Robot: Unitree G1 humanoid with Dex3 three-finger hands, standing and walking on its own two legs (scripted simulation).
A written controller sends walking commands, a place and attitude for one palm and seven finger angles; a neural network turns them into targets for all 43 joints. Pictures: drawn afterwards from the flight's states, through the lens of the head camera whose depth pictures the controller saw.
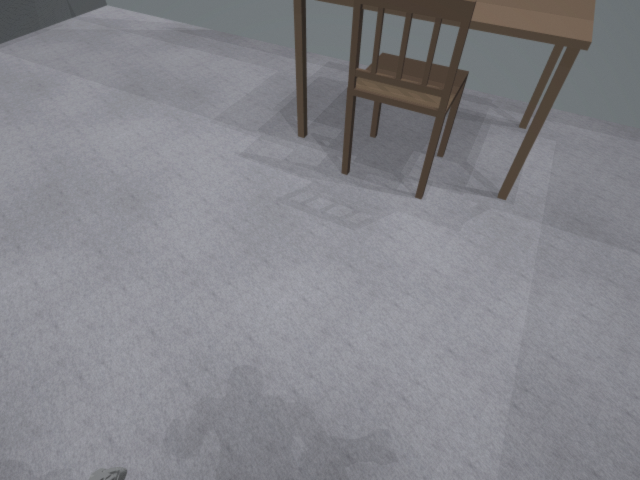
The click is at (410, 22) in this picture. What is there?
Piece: chair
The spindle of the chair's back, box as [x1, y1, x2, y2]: [396, 12, 412, 79]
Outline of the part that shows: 407,12 396,73 396,78 398,79 401,78 412,13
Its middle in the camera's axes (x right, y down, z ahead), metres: +0.31 -0.72 +1.45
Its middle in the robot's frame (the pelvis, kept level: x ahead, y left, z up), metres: +1.57 -0.22 -0.10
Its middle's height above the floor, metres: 0.67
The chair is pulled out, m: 0.00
